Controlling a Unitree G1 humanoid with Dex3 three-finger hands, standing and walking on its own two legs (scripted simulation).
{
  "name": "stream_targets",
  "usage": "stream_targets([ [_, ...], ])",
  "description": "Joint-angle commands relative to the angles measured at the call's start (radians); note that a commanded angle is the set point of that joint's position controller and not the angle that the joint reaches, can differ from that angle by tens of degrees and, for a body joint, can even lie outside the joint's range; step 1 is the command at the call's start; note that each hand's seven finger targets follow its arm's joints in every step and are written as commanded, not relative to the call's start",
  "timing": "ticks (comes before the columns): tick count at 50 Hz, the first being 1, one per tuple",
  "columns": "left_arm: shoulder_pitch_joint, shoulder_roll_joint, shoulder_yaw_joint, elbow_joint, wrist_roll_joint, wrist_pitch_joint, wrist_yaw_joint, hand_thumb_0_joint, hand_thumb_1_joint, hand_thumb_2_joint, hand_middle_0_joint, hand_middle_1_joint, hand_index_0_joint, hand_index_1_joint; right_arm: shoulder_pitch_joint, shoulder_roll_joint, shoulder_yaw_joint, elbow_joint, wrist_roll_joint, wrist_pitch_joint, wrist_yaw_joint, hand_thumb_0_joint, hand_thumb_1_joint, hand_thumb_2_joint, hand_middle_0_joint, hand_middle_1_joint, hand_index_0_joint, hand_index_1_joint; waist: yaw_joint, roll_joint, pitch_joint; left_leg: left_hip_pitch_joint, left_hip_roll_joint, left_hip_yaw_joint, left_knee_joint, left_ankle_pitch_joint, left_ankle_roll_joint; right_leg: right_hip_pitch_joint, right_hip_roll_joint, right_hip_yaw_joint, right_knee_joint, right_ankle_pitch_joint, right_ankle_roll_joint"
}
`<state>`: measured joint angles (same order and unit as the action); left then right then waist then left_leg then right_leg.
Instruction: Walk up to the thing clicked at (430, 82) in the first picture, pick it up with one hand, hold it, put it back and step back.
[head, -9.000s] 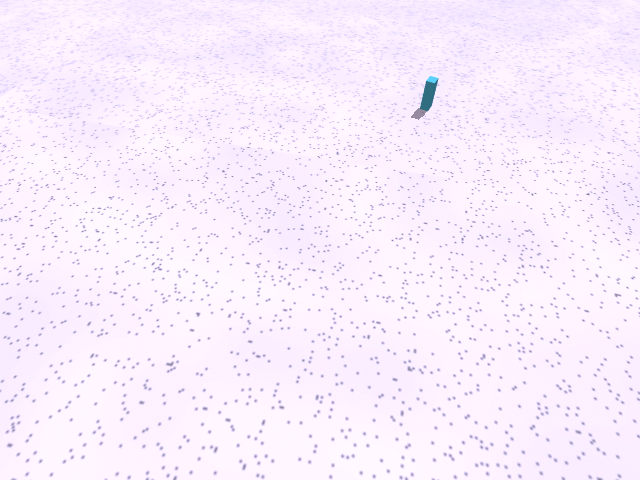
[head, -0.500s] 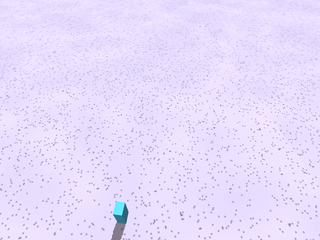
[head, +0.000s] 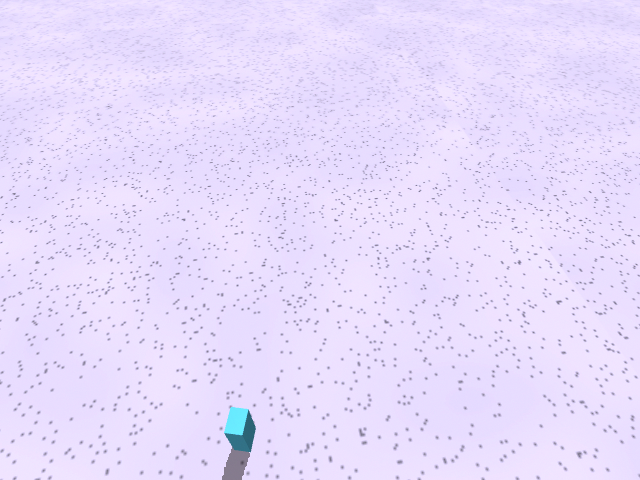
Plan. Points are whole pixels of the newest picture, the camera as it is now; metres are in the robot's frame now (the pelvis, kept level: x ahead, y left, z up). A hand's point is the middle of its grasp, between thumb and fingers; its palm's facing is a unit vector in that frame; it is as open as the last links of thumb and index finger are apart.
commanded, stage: stand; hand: left
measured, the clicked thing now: (241, 430) +0.38 +0.22 -0.70
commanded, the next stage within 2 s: go down in 0.30 s
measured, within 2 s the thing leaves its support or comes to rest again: neither
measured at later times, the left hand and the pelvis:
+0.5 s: hand out of the picture +0.10 +0.25 -0.16, palm faces +0.06 -0.94 -0.33, open 8.0 cm; pelvis -0.01 +0.00 +0.00, yaw +2 degrees
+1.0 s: hand out of the picture +0.14 +0.28 -0.19, palm faces +0.07 -0.95 -0.32, open 16.7 cm; pelvis -0.01 +0.02 -0.05, yaw +2 degrees
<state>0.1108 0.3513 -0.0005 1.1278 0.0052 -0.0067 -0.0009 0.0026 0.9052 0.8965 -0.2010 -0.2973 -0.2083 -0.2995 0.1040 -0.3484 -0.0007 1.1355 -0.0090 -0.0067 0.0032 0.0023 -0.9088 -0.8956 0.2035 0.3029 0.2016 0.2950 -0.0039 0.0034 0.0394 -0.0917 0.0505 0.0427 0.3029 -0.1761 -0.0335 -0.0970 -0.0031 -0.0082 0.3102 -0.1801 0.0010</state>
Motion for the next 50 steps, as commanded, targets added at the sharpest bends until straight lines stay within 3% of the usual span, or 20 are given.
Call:
stream_targets([
  [1, -0.038, 0.223, 0.038, -0.06, 0.004, -0.025, 0.013, 0.0, 0.899, 0.9, -0.2, -0.3, -0.2, -0.3, -0.038, -0.211, -0.04, -0.059, -0.002, -0.018, -0.01, 0.0, -0.9, -0.9, 0.2, 0.3, 0.2, 0.3, -0.001, 0.005, -0.063, 0.032, 0.101, -0.081, -0.035, 0.139, 0.041, -0.011, -0.132, 0.092, -0.042, 0.184, -0.022],
  [9, -0.032, 0.22, 0.038, -0.058, 0.002, -0.026, 0.012, 0.0, 0.899, 0.9, -0.2, -0.3, -0.2, -0.3, -0.03, -0.213, -0.04, -0.057, -0.002, -0.018, -0.009, 0.0, -0.9, -0.9, 0.2, 0.3, 0.2, 0.3, 0.001, 0.0, -0.043, 0.016, 0.096, -0.081, -0.042, 0.102, 0.042, -0.017, -0.13, 0.096, -0.06, 0.146, -0.019],
  [19, -0.031, 0.22, 0.037, -0.061, 0.003, -0.025, 0.011, 0.0, 0.899, 0.9, -0.2, -0.3, -0.2, -0.3, -0.026, -0.214, -0.041, -0.058, -0.002, -0.019, -0.01, 0.0, -0.9, -0.9, 0.2, 0.3, 0.2, 0.3, 0.002, 0.007, -0.067, 0.033, 0.103, -0.087, -0.038, 0.129, 0.042, -0.014, -0.132, 0.094, -0.048, 0.152, -0.024],
  [20, -0.034, 0.219, 0.036, -0.06, 0.002, -0.025, 0.011, 0.0, 0.819, 0.82, -0.12, -0.22, -0.12, -0.22, -0.019, -0.209, -0.039, -0.057, -0.003, -0.02, -0.01, 0.0, -0.943, -0.9, 0.206, 0.293, 0.203, 0.293, -0.002, -0.002, -0.055, 0.015, 0.098, -0.086, -0.041, 0.119, 0.041, -0.013, -0.132, 0.094, -0.05, 0.149, -0.023],
  [21, -0.385, 0.035, 0.04, -0.411, -0.041, -0.112, 0.023, 0.0, 0.739, 0.74, -0.04, -0.14, -0.04, -0.14, 0.003, -0.041, 0.001, -0.336, 0.064, -0.072, -0.03, 0.0, -0.982, -0.926, 0.2, 0.3, 0.2, 0.3, -0.114, 0.02, 0.016, -0.134, -0.054, 0.025, 0.046, -0.005, 0.049, -0.215, -0.007, 0.005, 0.015, 0.064, -0.005],
  [22, -0.457, 0.092, 0.061, -0.314, -0.038, -0.099, 0.029, 0.0, 0.659, 0.66, -0.016, -0.06, -0.015, -0.06, 0.05, -0.071, -0.005, -0.285, 0.068, -0.072, -0.039, 0.0, -0.986, -0.932, 0.2, 0.3, 0.199, 0.3, -0.08, -0.029, -0.028, -0.127, -0.054, 0.023, 0.06, -0.015, 0.055, -0.155, -0.011, -0.005, 0.02, 0.031, 0.001],
  [23, -0.281, 0.202, 0.136, -0.134, -0.017, -0.06, 0.036, 0.0, 0.579, 0.58, -0.023, -0.056, -0.018, -0.06, 0.078, -0.106, -0.017, -0.267, 0.064, -0.063, -0.046, 0.0, -0.972, -0.929, 0.2, 0.3, 0.199, 0.3, -0.057, -0.043, -0.011, -0.162, -0.061, 0.02, 0.083, -0.033, 0.055, -0.178, -0.003, -0.016, 0.032, -0.01, -0.006],
  [24, -0.215, 0.209, 0.153, -0.101, -0.007, -0.05, 0.023, 0.0, 0.499, 0.5, -0.025, -0.077, -0.015, -0.086, 0.085, -0.108, -0.033, -0.297, 0.063, -0.056, -0.043, 0.0, -0.974, -0.93, 0.2, 0.3, 0.199, 0.3, -0.026, -0.03, -0.013, -0.191, -0.055, 0.023, 0.11, -0.017, 0.05, -0.191, 0.0, -0.021, 0.061, -0.016, -0.011],
  [25, -0.251, 0.228, 0.158, -0.123, 0.015, -0.049, 0.012, 0.0, 0.419, 0.42, -0.034, -0.041, -0.02, -0.053, 0.101, -0.107, -0.048, -0.317, 0.054, -0.058, -0.047, 0.0, -0.977, -0.931, 0.199, 0.3, 0.199, 0.3, -0.024, -0.037, -0.082, -0.198, -0.057, 0.02, 0.137, 0.003, 0.053, -0.191, -0.003, -0.017, 0.086, 0.004, -0.012],
  [26, -0.301, 0.276, 0.195, -0.183, 0.031, -0.062, 0.004, 0.0, 0.339, 0.34, -0.048, -0.064, -0.031, -0.08, 0.119, -0.106, -0.063, -0.333, 0.049, -0.065, -0.053, 0.0, -0.959, -0.926, 0.199, 0.3, 0.199, 0.3, -0.019, -0.011, -0.173, -0.184, -0.054, 0.012, 0.161, 0.033, 0.051, -0.179, -0.007, -0.011, 0.127, 0.056, -0.01],
  [28, -0.142, 0.244, 0.215, -0.089, 0.072, -0.039, -0.023, 0.0, 0.187, 0.249, -0.05, -0.08, -0.041, -0.087, 0.16, -0.099, -0.081, -0.36, 0.032, -0.073, -0.046, 0.0, -0.946, -0.92, 0.2, 0.3, 0.199, 0.3, -0.012, -0.023, -0.245, -0.232, -0.061, 0.001, 0.233, 0.091, 0.049, -0.178, -0.006, -0.015, 0.201, 0.116, -0.011],
  [30, -0.075, 0.254, 0.253, -0.159, 0.09, -0.022, -0.032, 0.0, 0.084, 0.204, -0.063, -0.062, -0.047, -0.074, 0.163, -0.089, -0.092, -0.407, 0.028, -0.077, -0.043, 0.0, -0.929, -0.915, 0.2, 0.3, 0.199, 0.3, 0.034, 0.03, -0.316, -0.235, -0.071, 0.0, 0.256, 0.137, 0.039, -0.157, -0.006, -0.014, 0.231, 0.144, -0.018],
  [32, -0.051, 0.213, 0.239, -0.178, 0.095, 0.015, -0.03, 0.0, -0.02, 0.15, -0.079, -0.046, -0.064, -0.056, 0.141, -0.077, -0.088, -0.453, 0.031, -0.079, -0.045, 0.0, -0.901, -0.906, 0.2, 0.3, 0.2, 0.3, 0.03, 0.049, -0.277, -0.255, -0.073, -0.004, 0.251, 0.108, 0.034, -0.186, -0.002, -0.019, 0.226, 0.102, -0.019],
  [34, -0.096, 0.214, 0.238, -0.243, 0.096, 0.053, -0.026, 0.0, -0.118, 0.137, -0.077, -0.045, -0.059, -0.058, 0.119, -0.077, -0.087, -0.487, 0.036, -0.084, -0.045, 0.0, -0.892, -0.903, 0.2, 0.3, 0.2, 0.3, 0.019, 0.049, -0.264, -0.276, -0.066, -0.01, 0.267, 0.091, 0.034, -0.229, 0.001, -0.022, 0.242, 0.078, -0.02],
  [37, -0.131, 0.208, 0.237, -0.32, 0.08, 0.086, -0.031, 0.0, -0.304, 0.091, -0.095, -0.036, -0.073, -0.053, 0.105, -0.074, -0.086, -0.533, 0.035, -0.098, -0.044, 0.0, -0.864, -0.895, 0.2, 0.3, 0.2, 0.3, -0.002, 0.015, -0.215, -0.343, -0.055, -0.016, 0.312, 0.009, 0.036, -0.322, 0.006, -0.026, 0.275, -0.016, -0.018],
  [38, -0.11, 0.178, 0.222, -0.324, 0.076, 0.095, -0.036, 0.0, -0.356, 0.09, -0.096, -0.042, -0.073, -0.061, 0.108, -0.07, -0.084, -0.544, 0.035, -0.107, -0.044, 0.0, -0.856, -0.893, 0.2, 0.3, 0.2, 0.3, -0.014, 0.001, -0.205, -0.36, -0.051, -0.017, 0.327, -0.019, 0.038, -0.346, 0.009, -0.029, 0.292, -0.044, -0.017],
  [41, -0.078, 0.17, 0.229, -0.41, 0.062, 0.103, -0.052, 0.0, -0.491, 0.084, -0.109, -0.079, -0.084, -0.101, 0.126, -0.068, -0.089, -0.569, 0.034, -0.128, -0.047, 0.0, -0.823, -0.885, 0.2, 0.3, 0.2, 0.3, -0.023, 0.002, -0.231, -0.395, -0.047, -0.026, 0.373, -0.048, 0.039, -0.393, 0.01, -0.032, 0.344, -0.071, -0.016],
  [46, -0.022, 0.181, 0.247, -0.573, 0.062, 0.112, -0.058, 0.0, -0.569, 0.068, -0.113, -0.072, -0.082, -0.1, 0.133, -0.058, -0.091, -0.604, 0.03, -0.155, -0.06, 0.0, -0.807, -0.882, 0.2, 0.3, 0.2, 0.3, -0.028, 0.027, -0.316, -0.424, -0.042, -0.034, 0.464, -0.009, 0.038, -0.444, 0.006, -0.029, 0.438, -0.03, -0.012],
  [48, 0.026, 0.206, 0.273, -0.646, 0.063, 0.124, -0.055, 0.0, -0.574, 0.072, -0.117, -0.075, -0.083, -0.107, 0.133, -0.058, -0.092, -0.617, 0.028, -0.162, -0.067, 0.0, -0.806, -0.882, 0.2, 0.301, 0.2, 0.3, -0.018, 0.067, -0.352, -0.423, -0.039, -0.04, 0.491, 0.023, 0.035, -0.448, 0.003, -0.029, 0.467, -0.005, -0.014],
  [50, 0.051, 0.205, 0.274, -0.686, 0.065, 0.142, -0.053, 0.0, -0.579, 0.087, -0.113, -0.089, -0.082, -0.118, 0.133, -0.056, -0.087, -0.629, 0.028, -0.168, -0.074, 0.0, -0.798, -0.88, 0.2, 0.3, 0.2, 0.3, -0.023, 0.069, -0.34, -0.441, -0.036, -0.045, 0.51, 0.03, 0.033, -0.467, 0.004, -0.032, 0.486, -0.004, -0.014],
])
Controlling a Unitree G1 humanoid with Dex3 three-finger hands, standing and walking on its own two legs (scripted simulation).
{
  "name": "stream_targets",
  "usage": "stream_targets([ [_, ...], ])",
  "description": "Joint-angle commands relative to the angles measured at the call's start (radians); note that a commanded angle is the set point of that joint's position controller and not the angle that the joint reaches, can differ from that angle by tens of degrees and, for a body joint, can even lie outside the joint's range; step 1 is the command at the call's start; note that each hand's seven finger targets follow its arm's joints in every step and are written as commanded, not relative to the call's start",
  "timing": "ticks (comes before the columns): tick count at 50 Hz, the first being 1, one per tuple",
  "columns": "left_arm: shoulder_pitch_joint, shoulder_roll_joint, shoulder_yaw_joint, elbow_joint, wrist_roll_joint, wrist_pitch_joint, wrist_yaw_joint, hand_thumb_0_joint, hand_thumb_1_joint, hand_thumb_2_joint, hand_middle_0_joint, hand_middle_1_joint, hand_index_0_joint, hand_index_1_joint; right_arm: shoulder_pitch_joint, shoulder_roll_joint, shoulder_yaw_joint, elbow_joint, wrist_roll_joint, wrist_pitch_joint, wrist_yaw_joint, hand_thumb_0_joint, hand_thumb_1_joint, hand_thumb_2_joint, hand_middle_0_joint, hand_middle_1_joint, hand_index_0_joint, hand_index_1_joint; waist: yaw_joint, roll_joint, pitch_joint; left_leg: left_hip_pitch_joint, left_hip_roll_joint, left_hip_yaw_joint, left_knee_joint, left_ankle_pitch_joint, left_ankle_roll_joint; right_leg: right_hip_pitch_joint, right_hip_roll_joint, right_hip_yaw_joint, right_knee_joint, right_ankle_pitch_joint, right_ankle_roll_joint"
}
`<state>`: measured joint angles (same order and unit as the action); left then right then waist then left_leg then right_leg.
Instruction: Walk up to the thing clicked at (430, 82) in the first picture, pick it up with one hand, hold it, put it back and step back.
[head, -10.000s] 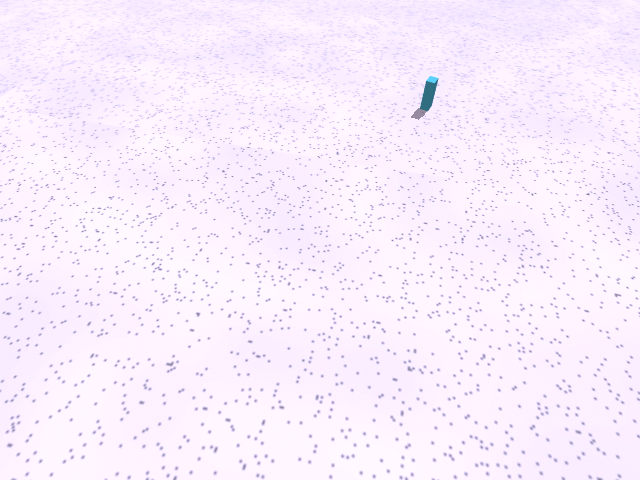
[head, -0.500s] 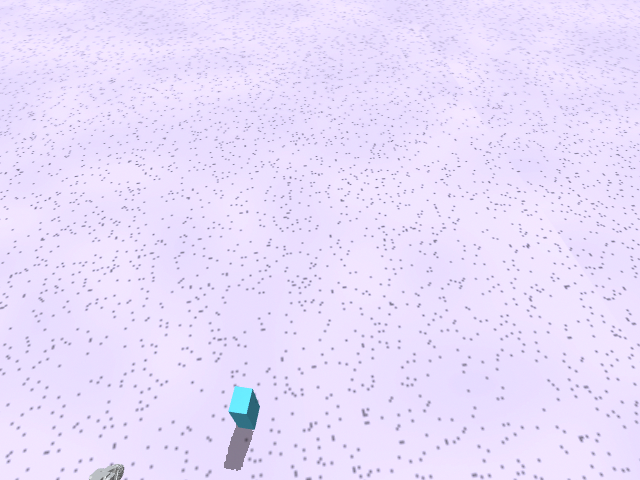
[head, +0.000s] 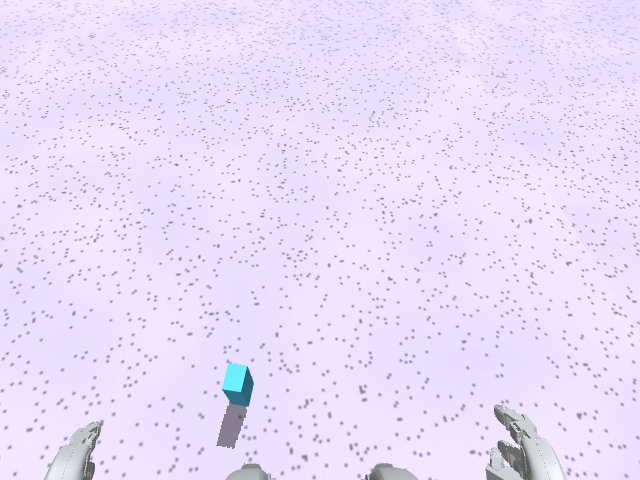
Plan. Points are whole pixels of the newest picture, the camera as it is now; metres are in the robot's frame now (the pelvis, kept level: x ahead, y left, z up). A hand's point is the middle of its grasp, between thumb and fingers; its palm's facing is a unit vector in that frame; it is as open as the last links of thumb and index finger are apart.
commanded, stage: go down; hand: left
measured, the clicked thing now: (239, 385) +0.39 +0.19 -0.65
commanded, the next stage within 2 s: none
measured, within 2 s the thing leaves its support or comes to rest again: neither
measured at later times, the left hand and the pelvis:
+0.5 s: hand out of the picture +0.15 +0.27 -0.15, palm faces +0.05 -0.95 -0.32, open 17.1 cm; pelvis +0.00 +0.01 -0.04, yaw +0 degrees
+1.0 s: hand (120, 410) +0.26 +0.32 -0.22, palm faces +0.06 -0.98 -0.21, open 17.1 cm; pelvis -0.05 +0.00 -0.16, yaw -1 degrees
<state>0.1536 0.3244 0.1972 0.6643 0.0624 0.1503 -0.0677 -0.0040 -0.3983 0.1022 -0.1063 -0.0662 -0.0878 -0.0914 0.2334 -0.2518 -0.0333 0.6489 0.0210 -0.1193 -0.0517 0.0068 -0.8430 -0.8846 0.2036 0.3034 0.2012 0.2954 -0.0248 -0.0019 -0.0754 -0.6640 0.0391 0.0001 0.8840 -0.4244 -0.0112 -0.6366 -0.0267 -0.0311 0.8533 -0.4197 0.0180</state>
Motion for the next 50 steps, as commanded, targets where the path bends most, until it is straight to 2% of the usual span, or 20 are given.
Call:
stream_targets([
  [1, 0.012, 0.228, 0.071, -0.259, 0.008, -0.007, 0.015, 0.0, -0.565, 0.09, -0.116, -0.089, -0.082, -0.12, 0.002, -0.156, -0.053, -0.149, -0.002, -0.058, -0.022, 0.0, -0.796, -0.88, 0.2, 0.3, 0.2, 0.3, -0.007, 0.087, -0.229, 0.133, -0.023, -0.009, -0.071, 0.281, 0.008, 0.06, 0.031, -0.011, -0.046, 0.233, -0.033],
  [2, 0.042, 0.242, 0.088, -0.272, 0.008, 0.004, 0.017, 0.0, -0.548, 0.086, -0.112, -0.078, -0.079, -0.108, 0.0, -0.154, -0.053, -0.149, -0.002, -0.059, -0.027, 0.0, -0.8, -0.881, 0.2, 0.301, 0.2, 0.301, 0.006, 0.093, -0.228, 0.121, -0.026, -0.006, -0.06, 0.284, 0.009, 0.061, 0.028, -0.009, -0.044, 0.235, -0.032],
  [5, 0.072, 0.219, 0.075, -0.331, -0.002, 0.037, 0.017, 0.0, -0.557, 0.081, -0.117, -0.073, -0.082, -0.106, -0.004, -0.15, -0.048, -0.17, -0.004, -0.066, -0.036, 0.0, -0.798, -0.883, 0.201, 0.302, 0.201, 0.302, -0.015, 0.083, -0.223, 0.097, -0.022, -0.011, -0.035, 0.278, 0.011, 0.028, 0.031, -0.014, -0.025, 0.231, -0.03],
  [6, 0.097, 0.203, 0.065, -0.338, -0.006, 0.049, 0.014, 0.0, -0.554, 0.088, -0.111, -0.073, -0.078, -0.104, -0.003, -0.146, -0.045, -0.171, -0.006, -0.07, -0.038, 0.0, -0.798, -0.885, 0.201, 0.302, 0.201, 0.302, -0.008, 0.093, -0.21, 0.09, -0.021, -0.014, -0.029, 0.277, 0.008, 0.017, 0.032, -0.017, -0.016, 0.224, -0.03],
  [11, 0.151, 0.191, 0.07, -0.392, -0.021, 0.088, 0.013, 0.0, -0.539, 0.091, -0.103, -0.077, -0.076, -0.102, -0.004, -0.135, -0.039, -0.199, -0.009, -0.083, -0.049, 0.0, -0.79, -0.877, 0.2, 0.3, 0.2, 0.3, -0.017, 0.067, -0.219, 0.031, -0.023, -0.019, 0.024, 0.263, 0.016, -0.011, 0.03, -0.019, 0.015, 0.222, -0.028],
  [13, 0.17, 0.191, 0.071, -0.433, -0.025, 0.095, 0.007, 0.0, -0.537, 0.1, -0.103, -0.083, -0.075, -0.108, 0.003, -0.135, -0.041, -0.21, -0.011, -0.087, -0.05, 0.0, -0.791, -0.878, 0.2, 0.3, 0.2, 0.3, -0.017, 0.083, -0.258, 0.036, -0.018, -0.025, 0.04, 0.299, 0.014, -0.02, 0.032, -0.021, 0.043, 0.239, -0.03],
  [18, 0.201, 0.203, 0.095, -0.487, -0.034, 0.097, 0.008, 0.0, -0.529, 0.089, -0.103, -0.078, -0.077, -0.102, 0.0, -0.13, -0.04, -0.231, -0.013, -0.093, -0.052, 0.0, -0.786, -0.877, 0.2, 0.3, 0.2, 0.3, -0.017, 0.089, -0.275, -0.004, -0.016, -0.036, 0.077, 0.3, 0.013, -0.055, 0.034, -0.028, 0.084, 0.229, -0.03],
  [20, 0.22, 0.206, 0.105, -0.507, -0.037, 0.096, 0.013, 0.0, -0.515, 0.097, -0.099, -0.079, -0.074, -0.102, 0.003, -0.126, -0.04, -0.239, -0.014, -0.094, -0.051, 0.0, -0.805, -0.881, 0.2, 0.3, 0.2, 0.3, -0.006, 0.092, -0.288, -0.018, -0.018, -0.035, 0.093, 0.31, 0.014, -0.064, 0.033, -0.025, 0.099, 0.239, -0.032],
  [22, 0.231, 0.2, 0.1, -0.518, -0.04, 0.098, 0.01, 0.0, -0.5, 0.105, -0.101, -0.082, -0.074, -0.106, 0.003, -0.131, -0.041, -0.244, -0.014, -0.093, -0.052, 0.0, -0.807, -0.882, 0.2, 0.3, 0.2, 0.3, -0.013, 0.1, -0.298, -0.011, -0.013, -0.042, 0.095, 0.324, 0.012, -0.081, 0.037, -0.03, 0.115, 0.232, -0.034],
  [29, 0.253, 0.203, 0.126, -0.531, -0.054, 0.084, 0.005, 0.0, -0.439, 0.101, -0.092, -0.068, -0.071, -0.087, 0.0, -0.124, -0.039, -0.257, -0.016, -0.099, -0.051, 0.0, -0.828, -0.887, 0.2, 0.3, 0.2, 0.3, -0.007, 0.097, -0.273, -0.09, -0.02, -0.042, 0.123, 0.226, 0.015, -0.119, 0.035, -0.03, 0.135, 0.167, -0.035],
  [30, 0.218, 0.215, 0.126, -0.527, -0.055, 0.077, 0.001, 0.0, -0.438, 0.101, -0.095, -0.068, -0.072, -0.087, -0.002, -0.13, -0.04, -0.257, -0.015, -0.102, -0.05, 0.0, -0.828, -0.887, 0.2, 0.3, 0.2, 0.3, -0.02, 0.092, -0.267, -0.104, -0.019, -0.045, 0.126, 0.199, 0.016, -0.134, 0.035, -0.03, 0.137, 0.149, -0.034],
  [34, 0.023, 0.248, 0.169, -0.409, -0.067, -0.01, -0.023, 0.0, -0.461, 0.092, -0.101, -0.066, -0.078, -0.085, -0.018, -0.136, -0.035, -0.233, -0.02, -0.126, -0.05, 0.0, -0.831, -0.888, 0.2, 0.3, 0.2, 0.3, -0.046, 0.067, -0.191, -0.238, -0.017, -0.04, 0.207, 0.059, 0.024, -0.279, 0.031, -0.02, 0.205, 0.039, -0.033],
  [36, -0.107, 0.302, 0.21, -0.353, -0.088, -0.09, -0.058, 0.0, -0.463, 0.088, -0.102, -0.057, -0.08, -0.077, -0.023, -0.144, -0.038, -0.216, -0.021, -0.146, -0.048, 0.0, -0.844, -0.892, 0.2, 0.3, 0.2, 0.3, -0.048, 0.074, -0.208, -0.316, -0.021, -0.03, 0.276, -0.009, 0.029, -0.36, 0.027, -0.008, 0.261, -0.015, -0.033],
  [38, -0.14, 0.322, 0.23, -0.299, -0.115, -0.177, -0.111, 0.0, -0.457, 0.082, -0.111, -0.049, -0.086, -0.071, -0.013, -0.155, -0.041, -0.208, -0.02, -0.162, -0.042, 0.0, -0.863, -0.897, 0.2, 0.3, 0.2, 0.3, -0.049, 0.075, -0.279, -0.361, -0.026, -0.03, 0.334, -0.021, 0.032, -0.408, 0.024, 0.0, 0.327, -0.024, -0.035],
  [41, -0.233, 0.395, 0.27, -0.266, -0.146, -0.292, -0.204, 0.0, -0.461, 0.068, -0.11, -0.019, -0.08, -0.044, -0.006, -0.184, -0.046, -0.178, -0.022, -0.173, -0.037, 0.0, -0.86, -0.896, 0.2, 0.3, 0.2, 0.3, -0.029, 0.148, -0.408, -0.373, -0.024, -0.05, 0.395, -0.007, 0.024, -0.505, 0.018, 0.011, 0.437, -0.018, -0.042],
  [43, -0.285, 0.448, 0.296, -0.205, -0.155, -0.345, -0.255, 0.0, -0.528, 0.055, -0.108, -0.021, -0.077, -0.045, -0.001, -0.206, -0.043, -0.162, -0.019, -0.166, -0.037, 0.0, -0.831, -0.888, 0.2, 0.299, 0.2, 0.299, -0.022, 0.176, -0.441, -0.39, -0.015, -0.079, 0.413, -0.033, 0.013, -0.585, 0.016, 0.001, 0.5, -0.048, -0.046],
  [44, -0.298, 0.478, 0.324, -0.17, -0.159, -0.363, -0.273, 0.0, -0.535, 0.057, -0.1, -0.014, -0.071, -0.037, -0.004, -0.213, -0.043, -0.156, -0.021, -0.161, -0.036, 0.0, -0.83, -0.887, 0.2, 0.299, 0.2, 0.299, -0.003, 0.195, -0.459, -0.403, -0.013, -0.081, 0.434, -0.041, 0.011, -0.618, 0.016, 0.004, 0.524, -0.056, -0.047],
  [46, -0.363, 0.51, 0.354, -0.151, -0.169, -0.396, -0.298, 0.0, -0.508, 0.088, -0.091, -0.031, -0.058, -0.057, 0.008, -0.223, -0.037, -0.149, -0.02, -0.147, -0.031, 0.0, -0.842, -0.89, 0.2, 0.299, 0.2, 0.299, 0.01, 0.223, -0.541, -0.392, -0.011, -0.09, 0.472, 0.018, 0.007, -0.659, 0.017, -0.005, 0.568, -0.028, -0.053],
  [47, -0.378, 0.508, 0.356, -0.115, -0.169, -0.407, -0.309, 0.0, -0.493, 0.102, -0.074, -0.032, -0.044, -0.055, 0.006, -0.227, -0.034, -0.147, -0.021, -0.14, -0.028, 0.0, -0.848, -0.891, 0.2, 0.299, 0.199, 0.299, 0.013, 0.21, -0.554, -0.407, -0.012, -0.093, 0.489, 0.011, 0.008, -0.684, 0.02, -0.012, 0.586, -0.034, -0.053],
  [50, -0.323, 0.526, 0.415, 0.05, -0.189, -0.42, -0.342, 0.0, -0.466, 0.116, -0.037, -0.021, -0.009, -0.045, -0.002, -0.232, -0.024, -0.142, -0.018, -0.124, -0.018, 0.0, -0.871, -0.896, 0.2, 0.299, 0.2, 0.299, 0.037, 0.142, -0.544, -0.51, -0.02, -0.081, 0.534, 0.011, 0.016, -0.665, 0.022, -0.005, 0.599, -0.036, -0.053],
])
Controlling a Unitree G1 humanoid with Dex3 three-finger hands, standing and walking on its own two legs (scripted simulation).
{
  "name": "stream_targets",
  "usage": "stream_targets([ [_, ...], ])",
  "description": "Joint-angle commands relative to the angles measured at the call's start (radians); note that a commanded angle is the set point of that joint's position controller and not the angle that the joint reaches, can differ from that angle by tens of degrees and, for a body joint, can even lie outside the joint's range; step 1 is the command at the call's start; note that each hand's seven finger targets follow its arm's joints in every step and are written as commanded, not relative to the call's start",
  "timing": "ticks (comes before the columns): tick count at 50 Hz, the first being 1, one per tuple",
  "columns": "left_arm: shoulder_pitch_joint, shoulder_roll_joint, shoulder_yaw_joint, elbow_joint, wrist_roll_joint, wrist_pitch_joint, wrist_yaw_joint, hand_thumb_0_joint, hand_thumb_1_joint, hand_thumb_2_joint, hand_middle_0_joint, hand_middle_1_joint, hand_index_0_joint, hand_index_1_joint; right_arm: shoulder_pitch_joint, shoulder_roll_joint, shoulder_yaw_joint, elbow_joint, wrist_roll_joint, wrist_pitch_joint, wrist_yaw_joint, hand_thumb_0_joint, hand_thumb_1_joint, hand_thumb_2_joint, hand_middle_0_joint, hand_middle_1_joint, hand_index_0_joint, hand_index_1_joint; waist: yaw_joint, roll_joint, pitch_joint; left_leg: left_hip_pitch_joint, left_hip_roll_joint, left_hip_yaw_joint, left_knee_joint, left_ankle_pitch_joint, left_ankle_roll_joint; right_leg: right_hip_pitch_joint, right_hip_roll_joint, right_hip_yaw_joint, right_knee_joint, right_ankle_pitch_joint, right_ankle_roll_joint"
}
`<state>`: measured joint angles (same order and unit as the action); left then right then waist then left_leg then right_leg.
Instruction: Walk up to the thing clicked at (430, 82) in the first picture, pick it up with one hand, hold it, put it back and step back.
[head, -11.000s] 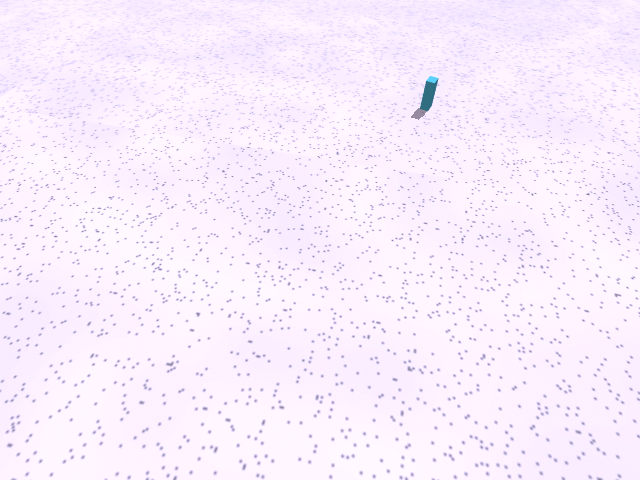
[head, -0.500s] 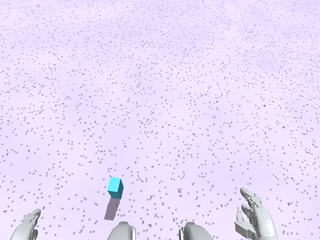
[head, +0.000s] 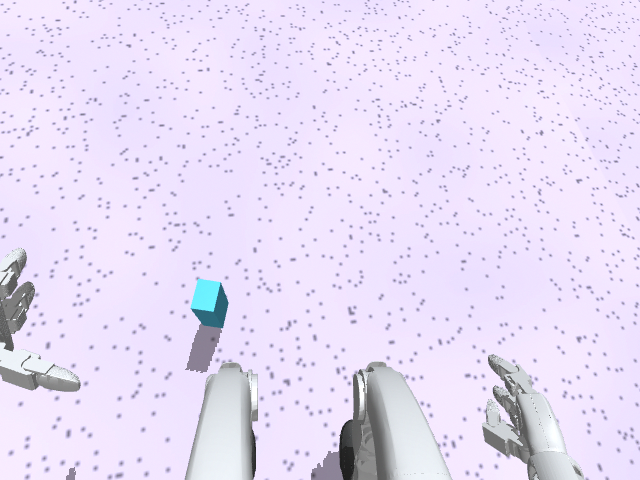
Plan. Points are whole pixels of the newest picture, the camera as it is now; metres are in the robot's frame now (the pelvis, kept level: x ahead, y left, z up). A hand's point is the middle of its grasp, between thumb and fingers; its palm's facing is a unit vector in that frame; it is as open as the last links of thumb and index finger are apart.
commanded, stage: go down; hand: left
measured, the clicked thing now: (211, 305) +0.44 +0.20 -0.49
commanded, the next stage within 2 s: approach in 1.40 s
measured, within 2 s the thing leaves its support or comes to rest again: neither
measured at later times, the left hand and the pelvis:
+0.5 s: hand (48, 309) +0.34 +0.36 -0.14, palm faces +0.08 -0.99 -0.10, open 17.2 cm; pelvis -0.03 +0.00 -0.11, yaw -3 degrees
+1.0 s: hand (48, 297) +0.37 +0.38 -0.16, palm faces +0.08 -0.99 -0.07, open 17.3 cm; pelvis -0.04 +0.00 -0.16, yaw -4 degrees
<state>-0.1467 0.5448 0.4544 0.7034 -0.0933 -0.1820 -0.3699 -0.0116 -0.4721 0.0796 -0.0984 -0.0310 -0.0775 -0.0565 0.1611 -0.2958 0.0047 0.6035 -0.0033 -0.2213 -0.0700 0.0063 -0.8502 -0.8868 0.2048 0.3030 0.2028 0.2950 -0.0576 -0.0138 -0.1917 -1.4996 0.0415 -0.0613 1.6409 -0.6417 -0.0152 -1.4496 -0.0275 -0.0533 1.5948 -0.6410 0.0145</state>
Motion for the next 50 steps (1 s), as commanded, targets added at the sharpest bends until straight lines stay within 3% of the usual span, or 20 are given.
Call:
stream_targets([
  [1, -0.023, 0.312, 0.174, 0.048, -0.043, -0.092, -0.056, 0.0, -0.489, 0.114, -0.025, -0.017, 0.0, -0.04, 0.061, -0.189, -0.057, -0.091, 0.008, -0.017, 0.005, 0.0, -0.877, -0.897, 0.2, 0.299, 0.2, 0.299, 0.077, 0.141, -0.441, 0.306, -0.024, -0.016, -0.196, 0.249, 0.025, 0.137, 0.024, 0.018, -0.125, 0.205, -0.051],
  [2, -0.03, 0.338, 0.198, 0.078, -0.052, -0.097, -0.072, 0.0, -0.497, 0.114, -0.022, -0.017, 0.0, -0.041, 0.059, -0.196, -0.059, -0.088, 0.007, -0.014, 0.008, 0.0, -0.88, -0.898, 0.2, 0.299, 0.2, 0.299, 0.072, 0.122, -0.435, 0.258, -0.028, -0.012, -0.177, 0.252, 0.029, 0.137, 0.025, 0.014, -0.111, 0.209, -0.05],
  [3, -0.112, 0.388, 0.227, 0.006, -0.062, -0.118, -0.088, 0.0, -0.502, 0.115, -0.021, -0.021, 0.0, -0.045, 0.075, -0.203, -0.066, -0.075, 0.007, -0.007, 0.012, 0.0, -0.882, -0.898, 0.2, 0.299, 0.2, 0.299, 0.069, 0.116, -0.472, 0.234, -0.03, -0.005, -0.144, 0.27, 0.033, 0.149, 0.024, 0.016, -0.098, 0.223, -0.047],
  [4, -0.1, 0.379, 0.222, 0.064, -0.064, -0.124, -0.108, 0.0, -0.517, 0.111, -0.02, -0.026, 0.0, -0.048, 0.066, -0.203, -0.062, -0.081, 0.009, -0.006, 0.013, 0.0, -0.888, -0.899, 0.2, 0.299, 0.2, 0.299, 0.064, 0.098, -0.491, 0.22, -0.03, 0.0, -0.114, 0.275, 0.04, 0.138, 0.025, 0.017, -0.084, 0.226, -0.047],
  [5, -0.159, 0.426, 0.252, 0.026, -0.069, -0.145, -0.125, 0.0, -0.521, 0.108, -0.017, -0.025, 0.0, -0.045, 0.067, -0.202, -0.059, -0.071, 0.005, -0.008, 0.015, 0.0, -0.888, -0.9, 0.2, 0.299, 0.2, 0.299, 0.061, 0.108, -0.512, 0.193, -0.032, 0.009, -0.078, 0.293, 0.043, 0.132, 0.024, 0.02, -0.063, 0.243, -0.045],
  [6, -0.169, 0.43, 0.256, 0.059, -0.075, -0.16, -0.142, 0.0, -0.538, 0.097, -0.018, -0.026, 0.0, -0.044, 0.065, -0.207, -0.056, -0.063, 0.003, -0.01, 0.016, 0.0, -0.895, -0.901, 0.2, 0.299, 0.2, 0.299, 0.047, 0.082, -0.523, 0.177, -0.029, 0.011, -0.053, 0.313, 0.047, 0.13, 0.025, 0.018, -0.044, 0.261, -0.044],
  [9, -0.3, 0.489, 0.289, 0.037, -0.087, -0.22, -0.186, 0.0, -0.484, 0.124, 0.0, -0.04, 0.0, -0.052, 0.071, -0.205, -0.047, -0.037, -0.003, -0.017, 0.015, 0.0, -0.902, -0.904, 0.2, 0.299, 0.2, 0.299, 0.028, 0.108, -0.52, 0.12, -0.026, 0.014, 0.003, 0.27, 0.05, 0.069, 0.027, 0.03, -0.009, 0.232, -0.042],
  [11, -0.38, 0.467, 0.265, 0.054, -0.097, -0.249, -0.218, 0.0, -0.457, 0.133, 0.0, -0.049, 0.0, -0.06, 0.079, -0.217, -0.054, -0.018, -0.006, -0.023, 0.013, 0.0, -0.902, -0.904, 0.2, 0.299, 0.2, 0.299, 0.004, 0.136, -0.506, 0.1, -0.022, 0.01, 0.018, 0.172, 0.047, -0.012, 0.03, 0.032, 0.007, 0.143, -0.045],
  [12, -0.38, 0.517, 0.298, 0.087, -0.095, -0.256, -0.224, 0.0, -0.433, 0.138, -0.001, -0.053, 0.0, -0.063, 0.072, -0.223, -0.049, -0.028, -0.007, -0.025, 0.011, 0.0, -0.896, -0.903, 0.201, 0.3, 0.2, 0.299, 0.007, 0.14, -0.495, 0.084, -0.021, 0.004, 0.018, 0.145, 0.043, -0.035, 0.031, 0.024, 0.021, 0.12, -0.047],
  [14, -0.411, 0.53, 0.289, 0.103, -0.095, -0.263, -0.249, 0.0, -0.444, 0.141, 0.0, -0.057, 0.0, -0.066, 0.082, -0.23, -0.044, -0.008, -0.01, -0.022, 0.011, 0.0, -0.897, -0.903, 0.201, 0.3, 0.2, 0.3, 0.011, 0.178, -0.498, 0.082, -0.016, -0.004, 0.014, 0.068, 0.036, -0.075, 0.032, 0.024, 0.036, 0.059, -0.049],
  [19, -0.424, 0.566, 0.301, 0.147, -0.098, -0.242, -0.29, 0.0, -0.45, 0.138, -0.001, -0.058, 0.0, -0.067, 0.079, -0.252, -0.023, -0.002, -0.013, -0.015, 0.009, 0.0, -0.891, -0.903, 0.201, 0.3, 0.2, 0.3, 0.03, 0.224, -0.529, 0.091, -0.01, -0.023, 0.036, 0.081, 0.027, -0.137, 0.034, -0.013, 0.12, 0.087, -0.054],
  [20, -0.483, 0.62, 0.322, 0.09, -0.092, -0.244, -0.291, 0.0, -0.458, 0.147, 0.0, -0.068, 0.0, -0.077, 0.088, -0.256, -0.024, 0.001, -0.013, -0.013, 0.011, 0.0, -0.894, -0.904, 0.201, 0.3, 0.2, 0.3, 0.034, 0.268, -0.567, 0.101, -0.01, -0.022, 0.044, 0.086, 0.024, -0.141, 0.033, -0.014, 0.135, 0.088, -0.056],
  [21, -0.426, 0.619, 0.329, 0.169, -0.088, -0.231, -0.29, 0.0, -0.466, 0.139, -0.002, -0.064, 0.0, -0.072, 0.08, -0.256, -0.021, 0.002, -0.013, -0.011, 0.009, 0.0, -0.895, -0.904, 0.201, 0.3, 0.2, 0.3, 0.042, 0.227, -0.532, 0.064, -0.011, -0.023, 0.049, 0.066, 0.029, -0.147, 0.034, -0.015, 0.133, 0.073, -0.054],
  [23, -0.453, 0.634, 0.339, 0.137, -0.101, -0.227, -0.291, 0.0, -0.476, 0.143, -0.001, -0.067, 0.0, -0.075, 0.077, -0.257, -0.015, 0.0, -0.012, -0.008, 0.01, 0.0, -0.893, -0.904, 0.201, 0.3, 0.2, 0.3, 0.039, 0.217, -0.525, 0.021, -0.011, -0.015, 0.067, 0.041, 0.033, -0.136, 0.035, -0.014, 0.144, 0.058, -0.051],
  [26, -0.466, 0.674, 0.368, 0.105, -0.104, -0.228, -0.295, 0.0, -0.465, 0.133, 0.0, -0.061, 0.0, -0.068, 0.071, -0.262, -0.009, 0.0, -0.01, -0.004, 0.011, 0.0, -0.901, -0.906, 0.201, 0.3, 0.2, 0.3, 0.051, 0.255, -0.55, 0.044, -0.01, -0.022, 0.089, 0.108, 0.028, -0.181, 0.035, -0.024, 0.191, 0.1, -0.057],
  [29, -0.476, 0.633, 0.35, 0.146, -0.112, -0.228, -0.309, 0.0, -0.483, 0.126, 0.0, -0.063, 0.0, -0.067, 0.064, -0.261, -0.007, 0.007, -0.013, -0.005, 0.012, 0.0, -0.906, -0.906, 0.201, 0.3, 0.2, 0.3, 0.021, 0.235, -0.515, 0.012, -0.011, -0.026, 0.129, 0.127, 0.032, -0.219, 0.034, -0.027, 0.212, 0.116, -0.058],
  [36, -0.576, 0.663, 0.341, 0.166, -0.118, -0.242, -0.345, 0.0, -0.484, 0.112, -0.004, -0.059, 0.0, -0.061, 0.071, -0.272, -0.001, 0.015, -0.02, -0.009, 0.015, 0.0, -0.908, -0.906, 0.201, 0.3, 0.2, 0.3, -0.007, 0.235, -0.494, -0.054, -0.013, -0.019, 0.183, 0.073, 0.035, -0.265, 0.034, -0.029, 0.246, 0.08, -0.055],
  [42, -0.611, 0.732, 0.376, 0.16, -0.127, -0.245, -0.36, 0.0, -0.503, 0.123, -0.007, -0.065, 0.0, -0.071, 0.085, -0.282, 0.006, 0.017, -0.025, -0.007, 0.016, 0.0, -0.906, -0.906, 0.201, 0.299, 0.2, 0.299, 0.007, 0.221, -0.558, -0.088, -0.018, 0.002, 0.224, 0.064, 0.039, -0.228, 0.036, -0.028, 0.263, 0.064, -0.05],
  [46, -0.595, 0.774, 0.401, 0.157, -0.119, -0.236, -0.364, 0.0, -0.498, 0.12, -0.008, -0.061, 0.0, -0.068, 0.092, -0.289, 0.015, 0.025, -0.026, 0.0, 0.018, 0.0, -0.909, -0.907, 0.201, 0.299, 0.2, 0.299, 0.025, 0.271, -0.585, -0.042, -0.016, -0.011, 0.232, 0.132, 0.029, -0.262, 0.035, -0.037, 0.308, 0.115, -0.058],
  [50, -0.596, 0.76, 0.396, 0.17, -0.122, -0.23, -0.367, 0.0, -0.5, 0.12, -0.007, -0.063, 0.0, -0.071, 0.086, -0.286, 0.017, 0.022, -0.024, 0.004, 0.021, 0.0, -0.911, -0.908, 0.2, 0.299, 0.2, 0.299, 0.013, 0.246, -0.535, -0.097, -0.019, -0.008, 0.247, 0.108, 0.034, -0.286, 0.036, -0.04, 0.311, 0.095, -0.056],
])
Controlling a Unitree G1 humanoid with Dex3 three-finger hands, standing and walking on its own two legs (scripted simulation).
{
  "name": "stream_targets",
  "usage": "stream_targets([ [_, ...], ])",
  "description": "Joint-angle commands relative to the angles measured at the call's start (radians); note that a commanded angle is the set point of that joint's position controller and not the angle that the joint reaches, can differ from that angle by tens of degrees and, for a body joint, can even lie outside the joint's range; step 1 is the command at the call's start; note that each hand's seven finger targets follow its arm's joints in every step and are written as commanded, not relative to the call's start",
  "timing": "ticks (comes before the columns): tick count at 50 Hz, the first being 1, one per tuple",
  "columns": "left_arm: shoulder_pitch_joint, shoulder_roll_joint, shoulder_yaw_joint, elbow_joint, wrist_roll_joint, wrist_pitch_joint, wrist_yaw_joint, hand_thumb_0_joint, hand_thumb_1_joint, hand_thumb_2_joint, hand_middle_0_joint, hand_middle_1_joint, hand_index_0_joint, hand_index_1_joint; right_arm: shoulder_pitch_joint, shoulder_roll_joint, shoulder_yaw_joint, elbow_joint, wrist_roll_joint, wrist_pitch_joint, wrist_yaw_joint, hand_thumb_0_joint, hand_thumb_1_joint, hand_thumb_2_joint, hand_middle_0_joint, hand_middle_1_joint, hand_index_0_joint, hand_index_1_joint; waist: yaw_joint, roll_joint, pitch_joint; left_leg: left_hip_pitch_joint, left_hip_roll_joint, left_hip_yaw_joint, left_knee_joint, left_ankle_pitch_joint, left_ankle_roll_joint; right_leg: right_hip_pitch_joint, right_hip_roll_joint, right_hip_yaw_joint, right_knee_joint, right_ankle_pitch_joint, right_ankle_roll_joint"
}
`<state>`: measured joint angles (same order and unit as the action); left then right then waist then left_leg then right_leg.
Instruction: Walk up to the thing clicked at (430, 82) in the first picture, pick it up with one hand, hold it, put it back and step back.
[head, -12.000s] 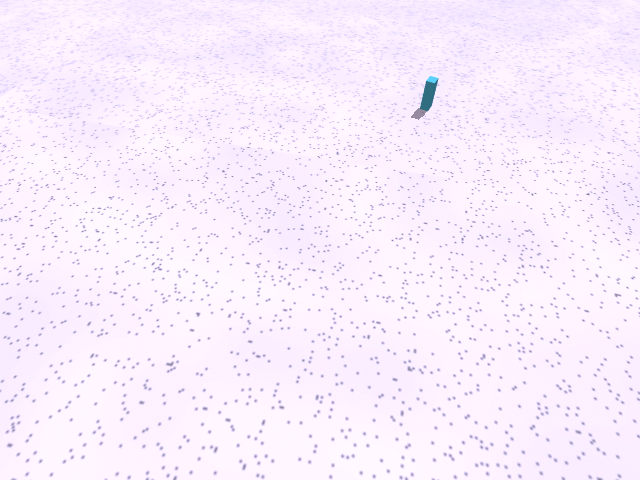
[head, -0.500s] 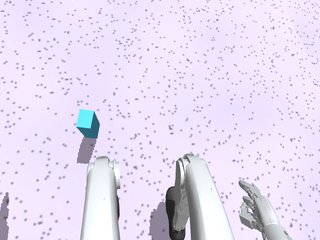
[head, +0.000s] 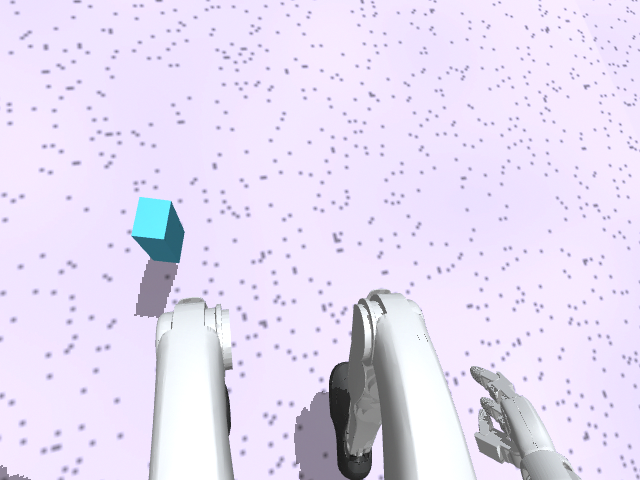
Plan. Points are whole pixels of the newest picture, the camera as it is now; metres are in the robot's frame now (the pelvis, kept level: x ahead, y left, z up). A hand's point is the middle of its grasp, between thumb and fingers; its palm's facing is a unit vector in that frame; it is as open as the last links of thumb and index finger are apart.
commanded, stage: go down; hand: left
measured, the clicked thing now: (161, 233) +0.47 +0.23 -0.32
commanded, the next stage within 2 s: approach in 0.40 s
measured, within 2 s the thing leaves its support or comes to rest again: neither
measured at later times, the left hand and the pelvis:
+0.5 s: hand out of the picture +0.39 +0.41 -0.01, palm faces +0.14 -0.99 -0.06, open 17.3 cm; pelvis +0.00 +0.00 -0.02, yaw -1 degrees
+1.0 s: hand (48, 245) +0.40 +0.35 -0.19, palm faces +0.10 -0.99 +0.07, open 17.4 cm; pelvis -0.01 +0.01 -0.08, yaw -5 degrees
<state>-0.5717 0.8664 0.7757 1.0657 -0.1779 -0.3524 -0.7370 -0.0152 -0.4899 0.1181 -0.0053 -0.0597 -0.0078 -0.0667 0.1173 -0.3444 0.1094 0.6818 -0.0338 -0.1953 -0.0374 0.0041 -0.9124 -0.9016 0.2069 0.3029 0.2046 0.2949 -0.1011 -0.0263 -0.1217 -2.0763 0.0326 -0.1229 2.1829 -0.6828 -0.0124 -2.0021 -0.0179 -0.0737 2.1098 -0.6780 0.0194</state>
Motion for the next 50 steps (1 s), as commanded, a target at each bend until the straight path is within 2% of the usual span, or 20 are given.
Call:
stream_targets([
  [1, -0.182, 0.442, 0.079, -0.196, -0.04, -0.061, 0.0, 0.0, -0.498, 0.112, -0.007, -0.059, -0.001, -0.063, 0.13, -0.239, -0.084, -0.054, 0.004, -0.02, -0.012, 0.0, -0.909, -0.907, 0.201, 0.299, 0.2, 0.299, 0.057, 0.278, -0.609, 0.488, -0.01, 0.056, -0.288, 0.171, 0.03, 0.273, 0.025, -0.02, -0.195, 0.151, -0.062],
  [7, -0.192, 0.423, 0.058, -0.158, -0.038, -0.062, -0.012, 0.0, -0.487, 0.104, -0.006, -0.053, -0.002, -0.055, 0.126, -0.248, -0.084, -0.056, 0.006, -0.019, -0.008, 0.0, -0.907, -0.906, 0.201, 0.3, 0.2, 0.3, 0.037, 0.274, -0.534, 0.458, -0.005, 0.036, -0.288, 0.102, 0.031, 0.197, 0.026, -0.032, -0.176, 0.106, -0.062],
  [10, -0.234, 0.431, 0.053, -0.165, -0.041, -0.066, -0.02, 0.0, -0.488, 0.094, -0.008, -0.051, -0.005, -0.051, 0.125, -0.256, -0.081, -0.06, 0.006, -0.018, -0.008, 0.0, -0.908, -0.906, 0.201, 0.3, 0.2, 0.3, 0.021, 0.284, -0.543, 0.471, -0.001, 0.019, -0.284, 0.087, 0.03, 0.179, 0.025, -0.039, -0.162, 0.101, -0.06],
  [12, -0.249, 0.471, 0.073, -0.184, -0.042, -0.071, -0.019, 0.0, -0.485, 0.09, -0.01, -0.048, -0.008, -0.048, 0.123, -0.257, -0.08, -0.062, 0.005, -0.017, -0.007, 0.0, -0.906, -0.905, 0.201, 0.3, 0.2, 0.3, 0.035, 0.287, -0.558, 0.452, -0.004, 0.03, -0.282, 0.063, 0.033, 0.198, 0.025, -0.036, -0.166, 0.078, -0.058],
  [14, -0.252, 0.486, 0.079, -0.183, -0.041, -0.07, -0.02, 0.0, -0.503, 0.093, -0.014, -0.05, -0.009, -0.052, 0.13, -0.26, -0.075, -0.065, 0.004, -0.017, -0.007, 0.0, -0.907, -0.906, 0.2, 0.299, 0.2, 0.299, 0.039, 0.297, -0.593, 0.474, -0.005, 0.029, -0.272, 0.098, 0.03, 0.203, 0.025, -0.035, -0.153, 0.103, -0.06],
  [17, -0.251, 0.471, 0.069, -0.162, -0.041, -0.068, -0.026, 0.0, -0.479, 0.097, -0.009, -0.045, -0.004, -0.047, 0.13, -0.262, -0.073, -0.06, 0.003, -0.015, -0.008, 0.0, -0.908, -0.906, 0.2, 0.299, 0.2, 0.299, 0.028, 0.307, -0.571, 0.473, -0.006, 0.025, -0.269, 0.085, 0.029, 0.177, 0.024, -0.038, -0.148, 0.097, -0.06],
  [21, -0.242, 0.522, 0.1, -0.158, -0.042, -0.067, -0.024, 0.0, -0.475, 0.095, -0.007, -0.041, -0.001, -0.044, 0.127, -0.262, -0.063, -0.065, 0.003, -0.011, -0.006, 0.0, -0.909, -0.907, 0.201, 0.299, 0.2, 0.299, 0.04, 0.283, -0.557, 0.433, -0.01, 0.039, -0.253, 0.089, 0.033, 0.193, 0.027, -0.036, -0.152, 0.09, -0.059],
  [24, -0.239, 0.507, 0.091, -0.157, -0.049, -0.07, -0.032, 0.0, -0.469, 0.101, -0.009, -0.043, 0.0, -0.048, 0.117, -0.269, -0.062, -0.07, 0.001, -0.01, -0.006, 0.0, -0.909, -0.907, 0.2, 0.299, 0.2, 0.299, 0.029, 0.284, -0.554, 0.428, -0.009, 0.037, -0.243, 0.081, 0.035, 0.191, 0.028, -0.04, -0.149, 0.088, -0.058],
  [25, -0.226, 0.511, 0.101, -0.144, -0.052, -0.069, -0.033, 0.0, -0.517, 0.114, -0.053, -0.09, -0.019, -0.12, 0.124, -0.266, -0.057, -0.068, 0.001, -0.011, -0.006, 0.0, -0.929, -0.908, 0.2, 0.299, 0.199, 0.299, 0.029, 0.286, -0.563, 0.428, -0.011, 0.041, -0.231, 0.111, 0.034, 0.205, 0.028, -0.04, -0.142, 0.109, -0.059],
  [27, -0.203, 0.519, 0.114, -0.113, -0.059, -0.078, -0.043, 0.0, -0.469, 0.033, -0.046, -0.061, -0.035, -0.063, 0.12, -0.262, -0.049, -0.065, -0.001, -0.01, -0.004, 0.0, -0.907, -0.897, 0.2, 0.299, 0.2, 0.3, 0.028, 0.262, -0.565, 0.406, -0.013, 0.045, -0.209, 0.158, 0.035, 0.223, 0.03, -0.04, -0.133, 0.137, -0.058],
  [28, -0.192, 0.485, 0.105, -0.083, -0.067, -0.084, -0.049, 0.0, -0.454, 0.032, -0.037, -0.058, -0.03, -0.057, 0.117, -0.266, -0.048, -0.065, -0.003, -0.01, -0.003, 0.0, -0.909, -0.897, 0.2, 0.3, 0.2, 0.3, 0.015, 0.244, -0.534, 0.403, -0.011, 0.042, -0.196, 0.162, 0.037, 0.2, 0.031, -0.046, -0.13, 0.142, -0.056],
  [32, -0.234, 0.424, 0.074, -0.016, -0.1, -0.149, -0.064, 0.0, -0.477, 0.028, -0.042, -0.062, -0.036, -0.06, 0.099, -0.274, -0.028, -0.065, -0.015, -0.021, 0.005, 0.0, -0.907, -0.896, 0.2, 0.299, 0.2, 0.299, -0.038, 0.186, -0.45, 0.321, -0.007, 0.034, -0.134, 0.143, 0.041, 0.179, 0.04, -0.059, -0.112, 0.138, -0.049],
  [37, -0.244, 0.352, 0.015, 0.061, -0.12, -0.241, -0.061, 0.0, -0.459, 0.035, -0.035, -0.065, -0.033, -0.06, 0.06, -0.29, -0.008, -0.076, -0.038, -0.03, 0.019, 0.0, -0.908, -0.896, 0.2, 0.299, 0.2, 0.299, -0.062, 0.165, -0.412, 0.259, -0.001, 0.034, -0.092, 0.035, 0.042, 0.166, 0.052, -0.076, -0.095, 0.058, -0.046],
  [39, -0.244, 0.344, -0.001, 0.078, -0.115, -0.27, -0.051, 0.0, -0.483, 0.029, -0.039, -0.067, -0.037, -0.063, 0.051, -0.297, 0.003, -0.079, -0.049, -0.027, 0.025, 0.0, -0.913, -0.897, 0.2, 0.299, 0.2, 0.299, -0.057, 0.198, -0.425, 0.297, 0.004, 0.021, -0.078, 0.061, 0.03, 0.138, 0.055, -0.09, -0.062, 0.077, -0.05],
  [41, -0.246, 0.364, 0.015, 0.07, -0.11, -0.302, -0.033, 0.0, -0.518, 0.03, -0.04, -0.08, -0.042, -0.072, 0.047, -0.31, 0.011, -0.071, -0.06, -0.021, 0.032, 0.0, -0.916, -0.897, 0.2, 0.299, 0.2, 0.299, -0.051, 0.249, -0.437, 0.336, 0.008, 0.008, -0.065, 0.097, 0.019, 0.108, 0.054, -0.101, -0.022, 0.104, -0.055],
  [42, -0.22, 0.346, 0.006, 0.09, -0.107, -0.313, -0.026, 0.0, -0.536, 0.035, -0.044, -0.083, -0.043, -0.078, 0.04, -0.316, 0.015, -0.074, -0.07, -0.016, 0.035, 0.0, -0.914, -0.897, 0.2, 0.299, 0.2, 0.3, -0.047, 0.269, -0.441, 0.348, 0.01, 0.003, -0.062, 0.117, 0.012, 0.114, 0.055, -0.106, -0.007, 0.123, -0.056],
  [44, -0.235, 0.423, 0.056, 0.011, -0.095, -0.354, 0.002, 0.0, -0.543, 0.041, -0.042, -0.092, -0.042, -0.087, 0.023, -0.326, 0.026, -0.075, -0.084, -0.004, 0.04, 0.0, -0.92, -0.898, 0.2, 0.299, 0.2, 0.299, -0.024, 0.33, -0.472, 0.394, 0.016, -0.004, -0.047, 0.16, 0.003, 0.122, 0.055, -0.113, 0.028, 0.151, -0.057],
  [48, -0.246, 0.409, 0.053, -0.02, -0.08, -0.445, 0.045, 0.0, -0.519, 0.052, -0.043, -0.094, -0.04, -0.09, -0.032, -0.33, 0.059, -0.083, -0.123, 0.025, 0.053, 0.0, -0.932, -0.903, 0.2, 0.299, 0.2, 0.299, -0.048, 0.379, -0.473, 0.41, 0.025, -0.015, -0.002, 0.2, -0.004, 0.132, 0.06, -0.126, 0.073, 0.183, -0.055],
  [49, -0.252, 0.429, 0.065, -0.032, -0.075, -0.468, 0.056, 0.0, -0.501, 0.063, -0.041, -0.093, -0.036, -0.091, -0.048, -0.335, 0.068, -0.078, -0.133, 0.031, 0.053, 0.0, -0.933, -0.905, 0.2, 0.299, 0.2, 0.299, -0.052, 0.403, -0.463, 0.411, 0.026, -0.015, 0.008, 0.208, -0.005, 0.138, 0.061, -0.128, 0.081, 0.194, -0.054],
  [50, -0.21, 0.413, 0.06, 0.024, -0.073, -0.482, 0.064, 0.0, -0.504, 0.056, -0.046, -0.09, -0.04, -0.089, -0.065, -0.339, 0.082, -0.082, -0.14, 0.04, 0.055, 0.0, -0.937, -0.906, 0.2, 0.299, 0.2, 0.3, -0.062, 0.382, -0.441, 0.399, 0.027, -0.024, 0.012, 0.184, -0.005, 0.131, 0.063, -0.136, 0.084, 0.169, -0.053],
])
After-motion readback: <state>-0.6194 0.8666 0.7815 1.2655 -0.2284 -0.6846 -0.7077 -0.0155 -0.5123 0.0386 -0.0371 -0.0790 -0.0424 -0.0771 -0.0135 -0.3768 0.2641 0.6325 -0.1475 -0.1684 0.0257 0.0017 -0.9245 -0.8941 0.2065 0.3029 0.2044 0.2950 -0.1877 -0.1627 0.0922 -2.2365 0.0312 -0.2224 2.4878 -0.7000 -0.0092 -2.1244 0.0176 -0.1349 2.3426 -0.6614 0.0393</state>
